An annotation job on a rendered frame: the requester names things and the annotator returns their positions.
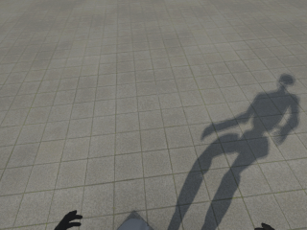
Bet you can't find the left robot thigh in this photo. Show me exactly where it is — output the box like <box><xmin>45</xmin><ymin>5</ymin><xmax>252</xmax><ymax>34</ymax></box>
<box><xmin>118</xmin><ymin>218</ymin><xmax>150</xmax><ymax>230</ymax></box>

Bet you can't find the left robot hand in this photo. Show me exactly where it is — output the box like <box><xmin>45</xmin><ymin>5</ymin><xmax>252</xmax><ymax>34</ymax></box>
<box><xmin>54</xmin><ymin>210</ymin><xmax>83</xmax><ymax>230</ymax></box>

